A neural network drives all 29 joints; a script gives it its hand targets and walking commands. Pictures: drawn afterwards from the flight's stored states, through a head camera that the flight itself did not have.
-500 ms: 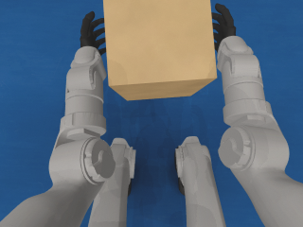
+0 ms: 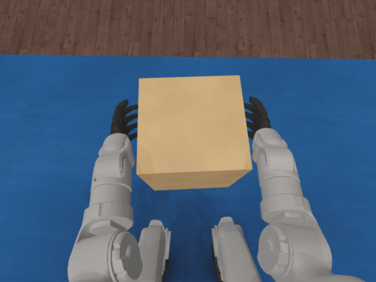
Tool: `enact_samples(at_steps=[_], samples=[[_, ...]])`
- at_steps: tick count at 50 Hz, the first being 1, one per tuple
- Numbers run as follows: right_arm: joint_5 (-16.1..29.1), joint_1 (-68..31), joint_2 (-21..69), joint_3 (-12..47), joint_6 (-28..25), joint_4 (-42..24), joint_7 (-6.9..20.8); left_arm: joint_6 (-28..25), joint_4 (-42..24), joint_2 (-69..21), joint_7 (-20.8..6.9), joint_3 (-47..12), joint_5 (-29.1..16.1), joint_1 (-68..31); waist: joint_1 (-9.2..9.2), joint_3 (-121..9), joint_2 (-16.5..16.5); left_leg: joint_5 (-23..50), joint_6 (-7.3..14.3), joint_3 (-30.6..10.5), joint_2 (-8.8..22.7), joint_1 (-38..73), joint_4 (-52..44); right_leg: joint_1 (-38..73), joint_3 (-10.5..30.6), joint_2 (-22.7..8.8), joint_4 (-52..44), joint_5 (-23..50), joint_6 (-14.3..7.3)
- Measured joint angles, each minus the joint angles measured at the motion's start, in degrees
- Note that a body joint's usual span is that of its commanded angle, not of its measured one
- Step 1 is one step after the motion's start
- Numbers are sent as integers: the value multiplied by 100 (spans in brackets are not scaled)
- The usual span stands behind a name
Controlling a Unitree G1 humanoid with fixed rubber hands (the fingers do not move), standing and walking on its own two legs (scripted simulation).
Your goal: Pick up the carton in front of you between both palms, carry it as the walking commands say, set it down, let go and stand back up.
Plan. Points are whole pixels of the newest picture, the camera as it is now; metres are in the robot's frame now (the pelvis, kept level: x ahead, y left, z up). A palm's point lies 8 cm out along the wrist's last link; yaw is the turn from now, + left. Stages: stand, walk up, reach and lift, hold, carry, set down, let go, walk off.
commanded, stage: reach and lift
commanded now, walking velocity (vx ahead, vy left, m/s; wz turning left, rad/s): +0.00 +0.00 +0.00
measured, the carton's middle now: (190, 141) +0.45 +0.00 -0.11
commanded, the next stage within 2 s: hold in 1.76 s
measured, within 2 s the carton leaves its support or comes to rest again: neither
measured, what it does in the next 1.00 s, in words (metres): rises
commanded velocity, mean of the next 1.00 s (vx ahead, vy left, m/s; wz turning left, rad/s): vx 0.00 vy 0.00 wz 0.00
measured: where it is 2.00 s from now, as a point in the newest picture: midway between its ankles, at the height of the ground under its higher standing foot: (190, 276)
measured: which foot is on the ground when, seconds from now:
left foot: down 0.00-1.00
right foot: down 0.00-1.00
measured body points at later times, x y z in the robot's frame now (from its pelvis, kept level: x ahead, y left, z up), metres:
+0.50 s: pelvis +0.04 +0.01 +0.13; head +0.11 +0.00 +0.57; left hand +0.40 +0.15 +0.11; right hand +0.39 -0.15 +0.10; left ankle +0.07 +0.14 -0.56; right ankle +0.08 -0.12 -0.56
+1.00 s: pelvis +0.05 +0.01 +0.17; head +0.02 +0.01 +0.62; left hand +0.36 +0.15 +0.19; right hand +0.35 -0.15 +0.19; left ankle +0.07 +0.14 -0.57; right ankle +0.08 -0.12 -0.57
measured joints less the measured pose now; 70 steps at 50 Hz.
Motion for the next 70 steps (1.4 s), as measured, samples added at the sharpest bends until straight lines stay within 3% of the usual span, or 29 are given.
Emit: enact_samples(at_steps=[23,40,55,70], samples=[[47,2039,452,364,-11,-603,7,44,-432,-310,-89,-600,26,1893,-89,422,5,621,173,-59,89,4088,-2860,4163,14,-123,-2949,617,-6],[-38,3145,642,859,896,-1514,-15,977,-1173,-256,-229,-1264,129,2879,-99,968,-49,1365,203,-104,199,7466,-5211,7558,14,-187,-5322,1364,-44],[-338,2691,752,515,1128,-1429,118,1191,-1090,-372,-392,-857,449,2432,-30,1525,-31,1463,182,-87,227,7902,-5299,7971,35,-161,-5382,1462,-66],[-273,2980,685,888,1358,-1784,79,1414,-1449,-298,-415,-1185,413,2725,-68,1526,-58,1548,178,-122,251,8302,-5738,8376,7,-172,-5807,1531,-80]])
